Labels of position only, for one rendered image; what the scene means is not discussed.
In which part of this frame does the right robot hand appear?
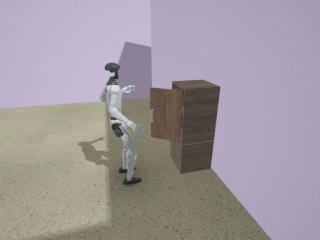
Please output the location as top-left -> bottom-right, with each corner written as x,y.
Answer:
132,124 -> 149,139

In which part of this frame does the right robot upper arm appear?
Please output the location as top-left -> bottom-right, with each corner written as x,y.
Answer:
109,85 -> 120,115

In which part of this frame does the left robot upper arm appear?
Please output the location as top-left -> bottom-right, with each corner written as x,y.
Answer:
99,87 -> 107,102

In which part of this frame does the robot right forearm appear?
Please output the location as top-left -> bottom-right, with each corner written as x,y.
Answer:
111,108 -> 135,129

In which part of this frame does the left robot hand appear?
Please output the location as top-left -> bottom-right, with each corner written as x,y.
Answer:
121,85 -> 135,95

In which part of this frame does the cupboard door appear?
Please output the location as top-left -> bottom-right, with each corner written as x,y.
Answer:
150,87 -> 183,143

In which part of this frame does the handle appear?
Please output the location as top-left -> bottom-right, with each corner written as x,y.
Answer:
150,109 -> 155,123

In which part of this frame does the left robot foot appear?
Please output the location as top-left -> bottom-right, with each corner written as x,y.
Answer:
119,167 -> 136,173

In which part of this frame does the robot left shin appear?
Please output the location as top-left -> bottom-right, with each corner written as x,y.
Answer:
122,147 -> 129,169

